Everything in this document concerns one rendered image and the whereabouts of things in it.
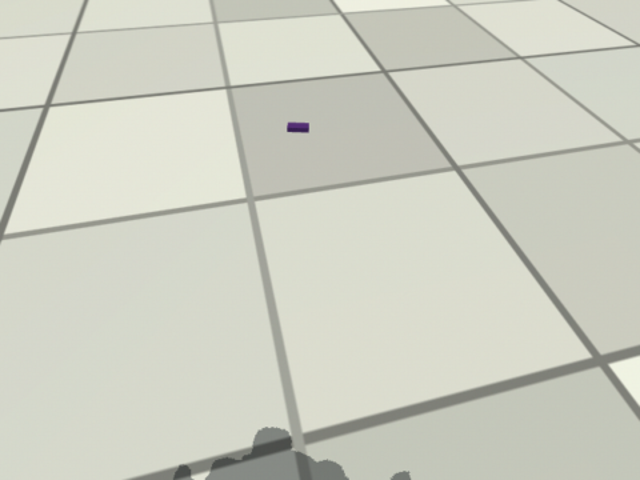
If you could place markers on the small box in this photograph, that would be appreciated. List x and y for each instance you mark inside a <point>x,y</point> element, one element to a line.
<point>298,127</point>

